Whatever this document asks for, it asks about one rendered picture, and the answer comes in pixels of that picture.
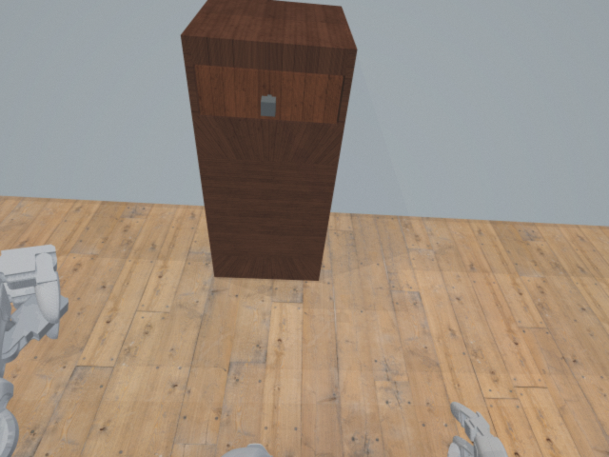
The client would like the left robot hand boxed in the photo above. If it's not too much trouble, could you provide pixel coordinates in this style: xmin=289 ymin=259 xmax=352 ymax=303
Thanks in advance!
xmin=0 ymin=245 xmax=69 ymax=378

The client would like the cabinet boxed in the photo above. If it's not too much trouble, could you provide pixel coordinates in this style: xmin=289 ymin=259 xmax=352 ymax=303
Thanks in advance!
xmin=181 ymin=0 xmax=357 ymax=281

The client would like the drawer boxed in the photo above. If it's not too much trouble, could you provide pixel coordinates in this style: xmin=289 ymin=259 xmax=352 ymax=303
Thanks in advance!
xmin=195 ymin=65 xmax=344 ymax=124

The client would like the robot left shin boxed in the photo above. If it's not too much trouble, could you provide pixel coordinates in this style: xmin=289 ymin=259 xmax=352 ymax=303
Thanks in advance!
xmin=247 ymin=444 xmax=269 ymax=455

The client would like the right robot hand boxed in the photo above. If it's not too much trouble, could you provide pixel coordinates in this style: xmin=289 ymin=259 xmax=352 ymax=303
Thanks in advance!
xmin=447 ymin=402 xmax=508 ymax=457

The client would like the robot left forearm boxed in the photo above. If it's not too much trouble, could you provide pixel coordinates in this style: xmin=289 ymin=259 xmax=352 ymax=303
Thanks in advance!
xmin=0 ymin=378 xmax=19 ymax=457

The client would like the handle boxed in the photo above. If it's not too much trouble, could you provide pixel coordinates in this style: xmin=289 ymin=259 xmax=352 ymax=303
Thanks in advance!
xmin=261 ymin=94 xmax=276 ymax=117

